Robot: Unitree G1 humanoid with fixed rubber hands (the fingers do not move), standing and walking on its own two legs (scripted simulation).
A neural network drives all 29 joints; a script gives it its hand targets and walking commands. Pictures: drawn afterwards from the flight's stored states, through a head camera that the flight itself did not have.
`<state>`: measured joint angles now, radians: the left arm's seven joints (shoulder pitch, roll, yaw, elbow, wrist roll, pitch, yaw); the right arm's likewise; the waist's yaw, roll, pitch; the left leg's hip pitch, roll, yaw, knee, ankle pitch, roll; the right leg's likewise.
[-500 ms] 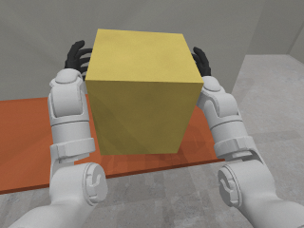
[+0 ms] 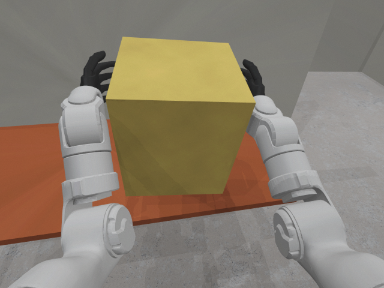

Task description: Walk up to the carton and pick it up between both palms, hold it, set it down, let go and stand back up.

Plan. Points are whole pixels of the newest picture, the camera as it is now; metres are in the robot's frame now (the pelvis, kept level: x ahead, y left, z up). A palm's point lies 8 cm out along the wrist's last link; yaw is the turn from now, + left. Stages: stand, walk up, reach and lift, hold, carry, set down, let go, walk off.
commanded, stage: hold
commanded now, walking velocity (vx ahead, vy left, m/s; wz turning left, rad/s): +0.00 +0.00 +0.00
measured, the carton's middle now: (176, 121) +0.37 +0.01 +0.20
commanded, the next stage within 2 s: set down in 0.42 s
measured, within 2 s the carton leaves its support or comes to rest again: neither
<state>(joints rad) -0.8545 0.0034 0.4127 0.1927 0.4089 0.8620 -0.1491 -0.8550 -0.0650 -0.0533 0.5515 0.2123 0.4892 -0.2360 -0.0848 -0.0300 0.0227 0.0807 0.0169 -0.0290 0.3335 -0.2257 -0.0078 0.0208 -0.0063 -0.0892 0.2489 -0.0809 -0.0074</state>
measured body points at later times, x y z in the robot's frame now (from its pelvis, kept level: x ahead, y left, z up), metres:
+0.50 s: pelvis +0.00 +0.00 +0.00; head -0.07 +0.02 +0.44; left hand +0.38 +0.16 +0.28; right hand +0.38 -0.14 +0.26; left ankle -0.01 +0.12 -0.75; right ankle +0.05 -0.12 -0.75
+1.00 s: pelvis +0.02 +0.00 +0.00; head -0.01 +0.03 +0.45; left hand +0.41 +0.16 +0.22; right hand +0.41 -0.14 +0.19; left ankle -0.01 +0.12 -0.75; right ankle +0.05 -0.12 -0.75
